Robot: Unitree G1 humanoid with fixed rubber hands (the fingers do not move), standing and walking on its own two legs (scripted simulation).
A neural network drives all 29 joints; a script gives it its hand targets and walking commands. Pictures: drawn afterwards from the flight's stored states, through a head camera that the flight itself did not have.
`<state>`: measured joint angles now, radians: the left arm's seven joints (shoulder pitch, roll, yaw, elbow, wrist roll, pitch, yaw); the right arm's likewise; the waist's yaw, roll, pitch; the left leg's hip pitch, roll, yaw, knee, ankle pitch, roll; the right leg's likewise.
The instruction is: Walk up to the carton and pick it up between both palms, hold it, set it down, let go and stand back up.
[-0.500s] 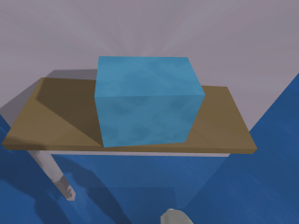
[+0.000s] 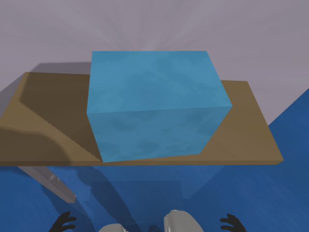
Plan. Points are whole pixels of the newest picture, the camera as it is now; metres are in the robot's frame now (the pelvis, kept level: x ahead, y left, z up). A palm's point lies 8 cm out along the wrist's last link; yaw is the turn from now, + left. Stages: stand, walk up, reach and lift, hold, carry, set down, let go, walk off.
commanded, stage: stand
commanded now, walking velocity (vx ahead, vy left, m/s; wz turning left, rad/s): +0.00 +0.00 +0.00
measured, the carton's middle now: (152, 108) +0.39 +0.00 +0.07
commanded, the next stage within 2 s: none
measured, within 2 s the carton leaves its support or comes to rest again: neither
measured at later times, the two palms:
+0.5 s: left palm (57, 227) +0.14 +0.23 -0.10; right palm out of the picture +0.07 -0.26 -0.10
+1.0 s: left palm out of the picture +0.07 +0.22 -0.09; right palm out of the picture +0.02 -0.29 -0.10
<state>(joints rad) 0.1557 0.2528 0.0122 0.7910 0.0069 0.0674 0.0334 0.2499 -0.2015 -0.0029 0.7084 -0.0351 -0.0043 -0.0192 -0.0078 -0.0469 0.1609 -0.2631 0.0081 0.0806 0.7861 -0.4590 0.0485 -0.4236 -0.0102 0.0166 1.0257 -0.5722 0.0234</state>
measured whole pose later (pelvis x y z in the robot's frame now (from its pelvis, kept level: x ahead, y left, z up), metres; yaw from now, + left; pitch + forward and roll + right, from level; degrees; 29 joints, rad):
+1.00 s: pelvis -0.04 -0.03 +0.01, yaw -3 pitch -4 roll +1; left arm 0.25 0.26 0.00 0.77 0.01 0.02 -0.02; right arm 0.33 -0.25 -0.03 0.71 -0.02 0.01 0.01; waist -0.01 -0.01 0.07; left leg -0.27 0.01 0.01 0.65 -0.31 -0.02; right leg -0.30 0.03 0.00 0.68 -0.31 -0.04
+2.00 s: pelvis +0.01 -0.02 +0.02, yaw -5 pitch -2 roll +0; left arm 0.29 0.23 0.00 0.78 0.01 0.01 0.00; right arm 0.30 -0.23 -0.02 0.77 -0.01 0.02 0.00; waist 0.00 0.01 0.03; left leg -0.19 0.02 0.03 0.59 -0.36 0.00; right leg -0.22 0.04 0.04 0.60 -0.34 -0.02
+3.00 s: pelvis +0.00 -0.01 +0.03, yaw -7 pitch -3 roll +0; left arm 0.29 0.22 -0.01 0.88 0.00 0.01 0.02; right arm 0.31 -0.22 -0.01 0.88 0.00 0.01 -0.01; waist 0.00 0.00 0.06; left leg -0.17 0.02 0.06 0.52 -0.30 0.00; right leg -0.21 0.04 0.07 0.54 -0.27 -0.01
